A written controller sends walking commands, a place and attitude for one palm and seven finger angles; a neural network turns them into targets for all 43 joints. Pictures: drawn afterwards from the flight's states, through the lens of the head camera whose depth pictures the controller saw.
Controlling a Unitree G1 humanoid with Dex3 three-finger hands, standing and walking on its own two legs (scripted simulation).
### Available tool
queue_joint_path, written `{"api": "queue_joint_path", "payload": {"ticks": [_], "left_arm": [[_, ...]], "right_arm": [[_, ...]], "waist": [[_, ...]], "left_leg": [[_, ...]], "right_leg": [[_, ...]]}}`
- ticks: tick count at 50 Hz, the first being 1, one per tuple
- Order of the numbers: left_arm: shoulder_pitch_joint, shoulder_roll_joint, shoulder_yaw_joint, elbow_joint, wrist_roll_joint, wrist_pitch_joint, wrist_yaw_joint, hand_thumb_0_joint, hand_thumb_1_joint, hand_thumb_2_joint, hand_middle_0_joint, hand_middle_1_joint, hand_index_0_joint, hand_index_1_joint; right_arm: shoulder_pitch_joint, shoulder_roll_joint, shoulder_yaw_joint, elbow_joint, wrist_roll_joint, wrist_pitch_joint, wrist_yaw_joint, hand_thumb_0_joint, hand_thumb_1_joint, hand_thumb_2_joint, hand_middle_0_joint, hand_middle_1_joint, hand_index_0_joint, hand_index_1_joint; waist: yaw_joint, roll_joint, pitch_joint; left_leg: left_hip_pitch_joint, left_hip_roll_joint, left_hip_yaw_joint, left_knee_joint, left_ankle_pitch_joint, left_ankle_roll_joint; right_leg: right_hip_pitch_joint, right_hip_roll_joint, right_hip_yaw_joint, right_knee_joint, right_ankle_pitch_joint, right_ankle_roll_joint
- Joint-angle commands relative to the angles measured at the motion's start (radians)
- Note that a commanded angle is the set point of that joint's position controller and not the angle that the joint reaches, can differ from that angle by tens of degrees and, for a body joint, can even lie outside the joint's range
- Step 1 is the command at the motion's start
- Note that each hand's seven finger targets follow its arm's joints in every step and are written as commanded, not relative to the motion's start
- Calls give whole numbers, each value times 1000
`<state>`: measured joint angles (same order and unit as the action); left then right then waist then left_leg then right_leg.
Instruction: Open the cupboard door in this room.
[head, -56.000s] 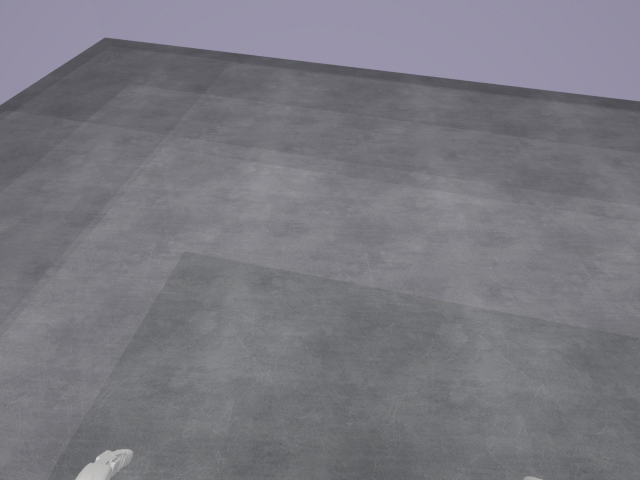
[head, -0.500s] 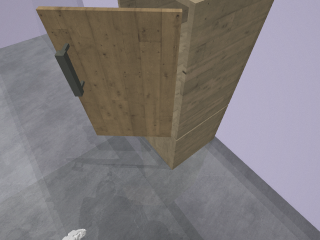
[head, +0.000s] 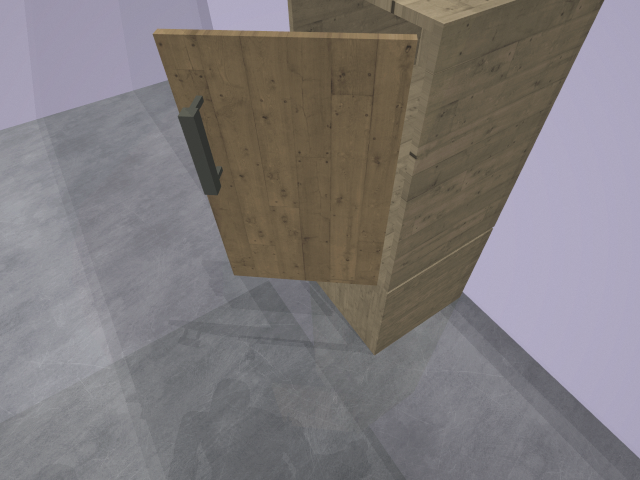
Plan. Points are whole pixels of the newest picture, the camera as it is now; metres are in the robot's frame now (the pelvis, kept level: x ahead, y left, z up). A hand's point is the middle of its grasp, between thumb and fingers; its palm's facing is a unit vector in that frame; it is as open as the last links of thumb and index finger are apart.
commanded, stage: come to a stop and stand still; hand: left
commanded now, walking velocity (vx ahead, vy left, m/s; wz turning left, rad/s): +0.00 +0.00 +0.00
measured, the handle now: (205, 147) +0.58 +0.25 +0.08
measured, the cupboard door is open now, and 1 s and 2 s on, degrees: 51 51 51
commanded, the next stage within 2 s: look again from close up in 1.08 s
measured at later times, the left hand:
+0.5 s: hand out of the picture +0.03 +0.15 -0.16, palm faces -0.04 -0.97 -0.23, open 7.3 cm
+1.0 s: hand out of the picture +0.04 +0.11 -0.16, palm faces +0.00 -0.97 -0.23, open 7.3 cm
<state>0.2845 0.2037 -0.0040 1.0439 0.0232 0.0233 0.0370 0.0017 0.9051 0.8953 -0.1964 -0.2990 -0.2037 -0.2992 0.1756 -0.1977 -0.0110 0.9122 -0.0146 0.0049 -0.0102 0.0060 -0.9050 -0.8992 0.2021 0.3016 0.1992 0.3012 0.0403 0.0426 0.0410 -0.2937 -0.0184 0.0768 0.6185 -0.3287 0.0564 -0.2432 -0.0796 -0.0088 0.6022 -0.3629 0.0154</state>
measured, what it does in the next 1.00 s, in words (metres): shifts its weight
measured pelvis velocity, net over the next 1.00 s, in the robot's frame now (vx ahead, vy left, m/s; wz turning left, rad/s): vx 0.03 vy -0.07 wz -0.01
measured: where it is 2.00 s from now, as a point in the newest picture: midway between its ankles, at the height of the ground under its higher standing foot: outside the picture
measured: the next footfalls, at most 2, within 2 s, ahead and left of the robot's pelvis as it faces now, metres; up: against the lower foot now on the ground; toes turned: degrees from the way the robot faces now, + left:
none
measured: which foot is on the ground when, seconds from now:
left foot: down 0.00-1.00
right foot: down 0.00-1.00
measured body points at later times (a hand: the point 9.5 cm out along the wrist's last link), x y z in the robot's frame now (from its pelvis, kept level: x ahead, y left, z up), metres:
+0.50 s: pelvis +0.01 -0.03 +0.01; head +0.03 -0.05 +0.46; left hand +0.04 +0.20 -0.14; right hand +0.02 -0.27 -0.15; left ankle +0.00 +0.08 -0.73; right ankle -0.03 -0.16 -0.73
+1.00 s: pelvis +0.03 -0.07 +0.01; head +0.05 -0.09 +0.46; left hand +0.04 +0.16 -0.14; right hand +0.04 -0.30 -0.16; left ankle +0.00 +0.08 -0.73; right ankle -0.03 -0.16 -0.73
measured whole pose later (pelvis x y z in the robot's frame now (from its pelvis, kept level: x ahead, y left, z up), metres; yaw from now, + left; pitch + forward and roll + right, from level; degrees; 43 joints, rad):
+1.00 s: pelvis +0.03 -0.07 +0.01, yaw -1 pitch +0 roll +1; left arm 0.25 0.16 -0.01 1.11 0.02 -0.01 0.03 0.00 0.91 0.90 -0.20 -0.30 -0.20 -0.30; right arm 0.23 -0.17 0.00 1.12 -0.01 -0.01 -0.03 0.01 -0.91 -0.90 0.20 0.30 0.20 0.30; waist 0.01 0.01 0.03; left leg -0.18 0.06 0.06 0.45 -0.28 -0.05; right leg -0.16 0.00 -0.03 0.50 -0.35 -0.03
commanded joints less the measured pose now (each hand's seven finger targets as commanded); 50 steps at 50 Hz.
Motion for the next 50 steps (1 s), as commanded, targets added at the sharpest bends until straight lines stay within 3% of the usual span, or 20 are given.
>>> {"api": "queue_joint_path", "payload": {"ticks": [1, 4, 5, 6, 10, 17, 21, 27, 32, 50], "left_arm": [[18, 102, 13, -49, -3, -29, -2, 0, 900, 900, -200, -300, -200, -300], [25, 104, 12, -44, -3, -24, -2, 0, 900, 900, -200, -300, -200, -300], [30, 104, 13, -40, -2, -25, -4, 0, 900, 900, -200, -300, -200, -300], [40, 107, 14, -39, -1, -26, -4, 0, 900, 900, -200, -300, -200, -300], [36, 109, 14, -32, 0, -33, -4, 0, 900, 900, -200, -300, -200, -300], [27, 113, 14, -15, -5, -37, -3, 0, 900, 900, -200, -300, -200, -300], [19, 107, 14, -5, -6, -39, -4, 0, 900, 900, -200, -300, -200, -300], [7, 106, 16, 12, -9, -42, -5, 0, 900, 900, -200, -300, -200, -300], [3, 103, 16, 23, -10, -46, -3, 0, 900, 900, -200, -300, -200, -300], [28, 88, 23, 38, -9, -51, 1, 0, 900, 900, -200, -300, -200, -300]], "right_arm": [[61, -136, -22, -50, 0, -24, -7, 0, -900, -900, 200, 300, 200, 300], [62, -134, -21, -30, 0, -27, -5, 0, -900, -900, 200, 300, 200, 300], [58, -129, -19, -21, -2, -28, -5, 0, -900, -900, 200, 300, 200, 300], [56, -123, -22, -20, -2, -29, -4, 0, -900, -900, 200, 300, 200, 300], [70, -111, -18, 4, -2, -35, -5, 0, -900, -900, 200, 300, 200, 300], [77, -103, -8, 60, 0, -41, -9, 0, -900, -900, 200, 300, 200, 300], [93, -92, -5, 94, 0, -39, -11, 0, -900, -900, 200, 300, 200, 300], [117, -81, 0, 131, 0, -40, -16, 0, -900, -900, 200, 300, 200, 300], [130, -76, 0, 155, 1, -38, -19, 0, -900, -900, 200, 300, 200, 300], [116, -57, 0, 182, 2, -28, -27, 0, -900, -900, 200, 300, 200, 300]], "waist": [[-36, -65, -24], [-35, -51, 10], [-29, -21, 12], [-28, -33, 6], [-33, -87, -21], [-30, -51, -30], [-32, -63, -29], [-32, -31, -30], [-35, -64, -30], [-35, -71, -12]], "left_leg": [[57, 141, -163, -223, 202, 9], [41, 138, -163, -270, 89, 6], [35, 134, -159, -282, 82, 8], [34, 132, -156, -285, 60, 7], [64, 120, -128, -263, 121, 4], [102, 117, -95, -237, 223, -7], [101, 117, -85, -226, 217, -14], [108, 118, -77, -217, 257, -23], [126, 123, -65, -203, 288, -34], [155, 126, -46, -194, 303, -49]], "right_leg": [[-42, 11, 26, -77, 88, -38], [-55, 5, 31, -93, 72, -30], [-45, 2, 27, -95, 81, -30], [-44, 1, 33, -101, 79, -30], [-26, -13, 48, -122, 139, -29], [-12, -26, 65, -141, 206, -31], [4, -27, 65, -155, 213, -36], [26, -28, 68, -160, 263, -47], [38, -33, 65, -167, 339, -51], [54, -26, 68, -190, 442, -57]]}}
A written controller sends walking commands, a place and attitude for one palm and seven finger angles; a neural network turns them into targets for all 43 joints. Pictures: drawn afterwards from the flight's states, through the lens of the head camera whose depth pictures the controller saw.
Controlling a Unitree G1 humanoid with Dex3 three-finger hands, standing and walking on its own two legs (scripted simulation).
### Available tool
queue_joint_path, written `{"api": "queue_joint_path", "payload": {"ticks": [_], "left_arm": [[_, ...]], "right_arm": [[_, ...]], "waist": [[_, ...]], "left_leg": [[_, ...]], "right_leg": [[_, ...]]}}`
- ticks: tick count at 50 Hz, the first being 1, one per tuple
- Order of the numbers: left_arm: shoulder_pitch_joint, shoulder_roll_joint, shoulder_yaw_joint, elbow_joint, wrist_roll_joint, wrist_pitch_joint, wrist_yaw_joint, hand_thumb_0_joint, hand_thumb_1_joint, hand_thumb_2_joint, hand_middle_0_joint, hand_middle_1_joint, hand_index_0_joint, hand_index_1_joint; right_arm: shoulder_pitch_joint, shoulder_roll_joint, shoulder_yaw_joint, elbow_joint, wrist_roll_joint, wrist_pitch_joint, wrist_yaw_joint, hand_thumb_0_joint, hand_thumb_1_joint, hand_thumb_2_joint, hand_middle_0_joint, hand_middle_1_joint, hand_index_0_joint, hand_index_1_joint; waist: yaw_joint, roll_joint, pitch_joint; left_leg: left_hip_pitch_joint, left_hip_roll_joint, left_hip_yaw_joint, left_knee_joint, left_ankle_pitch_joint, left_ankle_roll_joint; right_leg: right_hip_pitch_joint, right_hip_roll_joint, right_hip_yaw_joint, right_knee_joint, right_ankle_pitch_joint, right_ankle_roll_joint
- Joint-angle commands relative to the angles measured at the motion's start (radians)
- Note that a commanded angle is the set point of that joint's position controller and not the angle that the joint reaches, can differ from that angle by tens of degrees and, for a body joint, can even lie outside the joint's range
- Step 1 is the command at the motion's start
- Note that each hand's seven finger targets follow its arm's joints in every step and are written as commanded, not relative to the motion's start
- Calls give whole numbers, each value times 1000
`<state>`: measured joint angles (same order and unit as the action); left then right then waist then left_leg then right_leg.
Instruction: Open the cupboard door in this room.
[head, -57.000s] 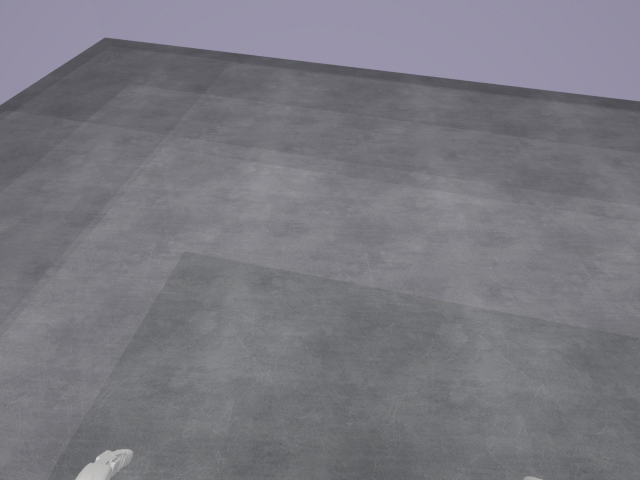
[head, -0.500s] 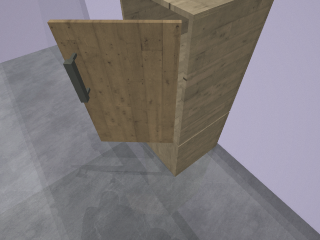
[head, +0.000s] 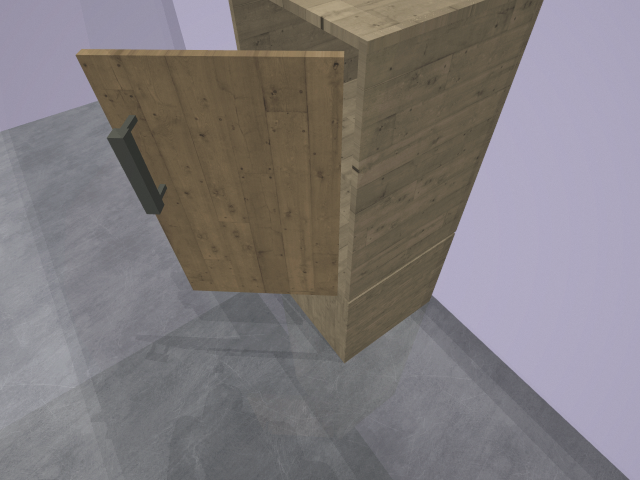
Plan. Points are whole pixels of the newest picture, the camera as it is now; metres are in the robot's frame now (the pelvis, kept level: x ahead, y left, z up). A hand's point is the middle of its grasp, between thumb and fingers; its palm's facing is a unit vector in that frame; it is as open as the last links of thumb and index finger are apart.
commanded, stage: come to a stop and stand still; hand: left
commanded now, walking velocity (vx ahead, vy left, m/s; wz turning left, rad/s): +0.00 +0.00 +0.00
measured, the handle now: (143, 166) +0.55 +0.33 +0.07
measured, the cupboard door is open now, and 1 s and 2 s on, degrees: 51 51 51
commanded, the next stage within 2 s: look again from close up in 0.08 s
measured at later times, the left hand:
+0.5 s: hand out of the picture +0.01 +0.17 -0.17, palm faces +0.05 -0.98 -0.21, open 7.4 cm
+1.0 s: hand out of the picture -0.01 +0.19 -0.18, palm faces +0.10 -0.97 -0.21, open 7.4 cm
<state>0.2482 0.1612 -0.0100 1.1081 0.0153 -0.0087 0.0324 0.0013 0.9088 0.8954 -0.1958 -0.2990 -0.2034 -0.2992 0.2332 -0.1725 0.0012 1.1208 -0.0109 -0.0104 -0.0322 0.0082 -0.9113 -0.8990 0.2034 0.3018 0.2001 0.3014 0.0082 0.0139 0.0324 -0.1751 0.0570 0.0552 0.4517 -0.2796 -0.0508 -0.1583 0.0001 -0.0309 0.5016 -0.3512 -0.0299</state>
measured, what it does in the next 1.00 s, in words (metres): stands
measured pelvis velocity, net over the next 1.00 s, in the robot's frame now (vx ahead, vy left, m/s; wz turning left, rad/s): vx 0.00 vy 0.02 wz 0.03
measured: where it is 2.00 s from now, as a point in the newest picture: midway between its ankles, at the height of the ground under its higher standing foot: outside the picture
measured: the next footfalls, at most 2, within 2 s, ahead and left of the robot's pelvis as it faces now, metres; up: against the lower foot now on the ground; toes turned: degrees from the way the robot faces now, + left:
right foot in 1.36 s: +0.01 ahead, -0.04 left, +0.00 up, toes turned -6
left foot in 1.78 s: +0.07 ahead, +0.27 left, +0.00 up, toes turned +7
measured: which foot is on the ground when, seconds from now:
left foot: down 0.00-1.00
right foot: down 0.00-1.00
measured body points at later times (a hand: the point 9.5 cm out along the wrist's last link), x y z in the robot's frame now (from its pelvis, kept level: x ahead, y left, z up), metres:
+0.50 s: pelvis +0.01 -0.01 +0.00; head +0.02 -0.01 +0.45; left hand +0.00 +0.22 -0.16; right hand +0.02 -0.23 -0.16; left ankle -0.03 +0.15 -0.74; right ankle -0.05 -0.09 -0.74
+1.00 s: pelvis +0.00 +0.02 +0.00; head +0.02 +0.01 +0.45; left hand -0.01 +0.24 -0.16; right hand +0.01 -0.21 -0.17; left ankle -0.03 +0.15 -0.74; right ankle -0.05 -0.09 -0.74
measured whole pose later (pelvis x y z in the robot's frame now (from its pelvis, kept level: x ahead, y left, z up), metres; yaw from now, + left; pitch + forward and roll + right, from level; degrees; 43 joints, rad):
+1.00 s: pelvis +0.00 +0.02 +0.00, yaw +2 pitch +0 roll +1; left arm 0.28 0.15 0.02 1.09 0.02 0.00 0.04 0.00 0.90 0.90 -0.20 -0.30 -0.20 -0.30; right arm 0.27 -0.16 -0.01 1.10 -0.01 0.02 -0.03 0.01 -0.91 -0.90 0.20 0.30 0.20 0.30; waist 0.03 0.00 0.04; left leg -0.22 0.04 0.05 0.53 -0.31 -0.03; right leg -0.16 -0.03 -0.06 0.52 -0.37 -0.01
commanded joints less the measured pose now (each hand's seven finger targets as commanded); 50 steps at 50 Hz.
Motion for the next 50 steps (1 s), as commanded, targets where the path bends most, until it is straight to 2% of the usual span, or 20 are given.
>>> {"api": "queue_joint_path", "payload": {"ticks": [1, 3, 5, 14, 16, 26, 29, 30, 33, 37, 41, 43, 48, 50], "left_arm": [[65, 132, 29, -25, -1, -19, 6, 0, 900, 900, -200, -300, -200, -300], [69, 135, 31, -26, -2, -20, 6, 0, 900, 900, -200, -300, -200, -300], [71, 129, 31, -22, -1, -19, 6, 0, 900, 900, -200, -300, -200, -300], [86, 126, 35, -17, -3, -21, 8, 0, 900, 900, -200, -300, -200, -300], [87, 126, 35, -19, -2, -20, 8, 0, 900, 900, -200, -300, -200, -300], [87, 118, 35, -16, -2, -17, 7, 0, 900, 900, -200, -300, -200, -300], [81, 113, 34, -17, -4, -16, 5, 0, 900, 900, -200, -300, -200, -300], [83, 111, 33, -16, -2, -15, 5, 0, 900, 900, -200, -300, -200, -300], [84, 113, 34, -15, -4, -17, 4, 0, 900, 900, -200, -300, -200, -300], [87, 109, 34, -14, -5, -17, 4, 0, 900, 900, -200, -300, -200, -300], [99, 125, 45, -20, -2, -14, 9, 0, 900, 900, -200, -300, -200, -300], [106, 140, 57, -24, -1, -11, 12, 0, 900, 900, -200, -300, -200, -300], [116, 175, 82, -42, 5, 0, 19, 0, 900, 900, -200, -300, -200, -300], [108, 180, 90, -56, 9, 5, 22, 0, 900, 900, -200, -300, -200, -300]], "right_arm": [[58, -85, -13, -26, -2, -13, -6, 0, -900, -900, 200, 300, 200, 300], [60, -87, -11, -24, -3, -14, -7, 0, -900, -900, 200, 300, 200, 300], [57, -79, -10, -22, -2, -13, -8, 0, -900, -900, 200, 300, 200, 300], [60, -81, -11, -19, -2, -14, -12, 0, -900, -900, 200, 300, 200, 300], [57, -80, -11, -17, -1, -14, -12, 0, -900, -900, 200, 300, 200, 300], [65, -72, -8, -9, -2, -11, -12, 0, -900, -900, 200, 300, 200, 300], [72, -71, -7, -5, -3, -12, -12, 0, -900, -900, 200, 300, 200, 300], [73, -64, -6, -3, -2, -11, -11, 0, -900, -900, 200, 300, 200, 300], [81, -70, -6, -2, -4, -14, -11, 0, -900, -900, 200, 300, 200, 300], [82, -70, -6, -1, -3, -15, -11, 0, -900, -900, 200, 300, 200, 300], [85, -67, -11, -15, -3, -7, -9, 0, -900, -900, 200, 300, 200, 300], [84, -69, -16, -31, -3, 0, -7, 0, -900, -900, 200, 300, 200, 300], [61, -61, -31, -77, -4, 18, 0, 0, -900, -900, 200, 300, 200, 300], [60, -61, -37, -91, -4, 21, 1, 0, -900, -900, 200, 300, 200, 300]], "waist": [[-5, -35, -6], [-4, -31, -26], [-3, -38, -9], [-3, -30, -30], [0, -29, -12], [2, -27, 19], [2, -15, 33], [3, -28, 47], [2, -17, 14], [3, -13, 5], [16, -20, 8], [20, -47, 1], [31, -167, 39], [28, -168, 56]], "left_leg": [[34, 50, -23, -25, 260, 57], [41, 51, -23, -24, 274, 55], [39, 53, -22, -30, 264, 55], [48, 54, -21, -24, 295, 51], [40, 54, -21, -23, 300, 52], [31, 53, -32, -40, 266, 53], [25, 54, -40, -56, 248, 55], [22, 55, -39, -58, 242, 57], [33, 54, -42, -56, 263, 57], [36, 55, -45, -56, 272, 58], [-14, 37, -27, -25, 237, 52], [-49, 24, -13, 4, 200, 45], [-143, -7, 17, 112, 19, 33], [-140, -8, 21, 109, -4, 34]], "right_leg": [[-26, -109, 94, -91, 443, -12], [-9, -109, 93, -87, 467, -13], [-13, -106, 85, -93, 457, -13], [13, -110, 78, -91, 512, -13], [11, -108, 77, -94, 513, -11], [-2, -106, 69, -117, 438, -10], [-14, -102, 67, -127, 368, -12], [-19, -100, 64, -133, 356, -10], [-5, -103, 62, -126, 365, -11], [-2, -103, 63, -122, 369, -11], [24, -141, 89, -103, 410, -27], [44, -174, 119, -94, 427, -45], [31, -288, 218, -123, 449, -108], [-2, -306, 218, -106, 438, -117]]}}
